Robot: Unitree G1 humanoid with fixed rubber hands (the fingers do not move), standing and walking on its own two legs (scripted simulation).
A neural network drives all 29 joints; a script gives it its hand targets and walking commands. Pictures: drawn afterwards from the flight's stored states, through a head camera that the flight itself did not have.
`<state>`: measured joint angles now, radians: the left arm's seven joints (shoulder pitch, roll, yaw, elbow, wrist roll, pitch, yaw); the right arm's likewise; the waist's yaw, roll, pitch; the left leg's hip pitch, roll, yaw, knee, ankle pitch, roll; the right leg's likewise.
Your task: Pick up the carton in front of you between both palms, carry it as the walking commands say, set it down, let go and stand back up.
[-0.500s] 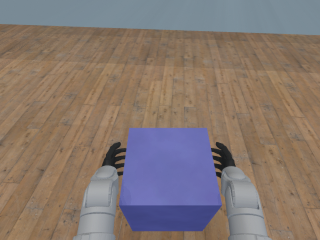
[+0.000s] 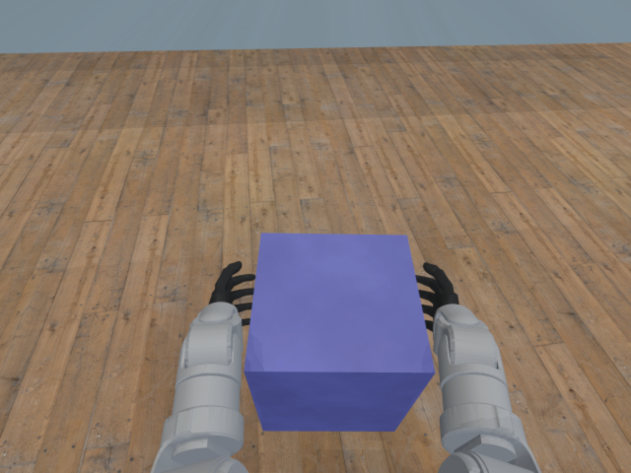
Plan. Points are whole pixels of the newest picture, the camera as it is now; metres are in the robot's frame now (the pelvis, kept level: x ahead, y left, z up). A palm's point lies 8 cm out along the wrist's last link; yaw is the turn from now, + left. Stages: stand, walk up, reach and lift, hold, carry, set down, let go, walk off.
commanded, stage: set down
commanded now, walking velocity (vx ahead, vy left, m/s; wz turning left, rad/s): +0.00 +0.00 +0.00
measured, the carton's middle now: (331, 337) +0.32 +0.00 -0.05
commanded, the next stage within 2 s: none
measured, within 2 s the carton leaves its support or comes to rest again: neither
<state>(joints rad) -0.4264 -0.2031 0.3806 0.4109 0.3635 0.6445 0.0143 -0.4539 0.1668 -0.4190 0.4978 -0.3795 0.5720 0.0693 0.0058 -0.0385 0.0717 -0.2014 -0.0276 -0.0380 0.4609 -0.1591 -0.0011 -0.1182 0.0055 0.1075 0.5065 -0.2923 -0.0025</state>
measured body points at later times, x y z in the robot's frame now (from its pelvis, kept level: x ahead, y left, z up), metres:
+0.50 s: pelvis -0.03 -0.01 -0.10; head +0.19 +0.02 +0.29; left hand +0.37 +0.16 -0.18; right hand +0.40 -0.14 -0.18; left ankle +0.06 +0.12 -0.74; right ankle +0.00 -0.14 -0.74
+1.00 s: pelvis -0.05 -0.01 -0.22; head +0.23 +0.02 +0.14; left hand +0.41 +0.20 -0.33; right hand +0.44 -0.11 -0.32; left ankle +0.06 +0.12 -0.74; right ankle +0.00 -0.14 -0.74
